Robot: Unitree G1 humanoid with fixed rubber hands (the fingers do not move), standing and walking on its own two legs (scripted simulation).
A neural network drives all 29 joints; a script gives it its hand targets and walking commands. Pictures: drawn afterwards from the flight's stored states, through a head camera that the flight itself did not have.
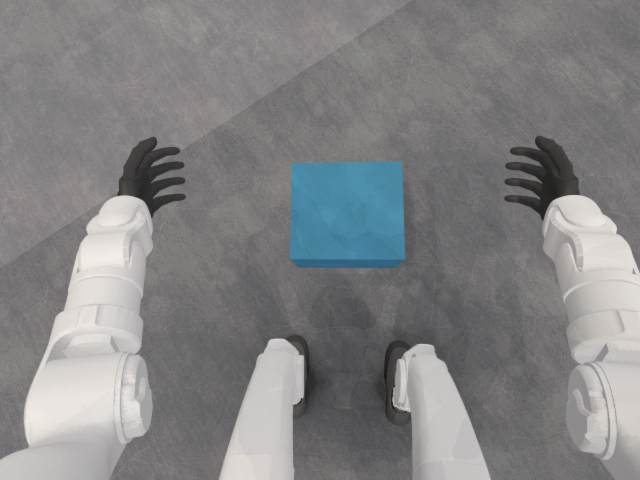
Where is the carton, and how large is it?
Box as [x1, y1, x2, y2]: [290, 162, 404, 267]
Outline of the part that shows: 292,163 290,259 297,266 394,267 404,259 401,162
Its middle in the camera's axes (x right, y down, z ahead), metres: +0.07 -0.05 +0.99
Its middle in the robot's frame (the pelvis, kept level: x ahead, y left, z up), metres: +0.53 +0.01 -0.60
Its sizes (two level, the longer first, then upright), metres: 0.267 0.238 0.176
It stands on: the floor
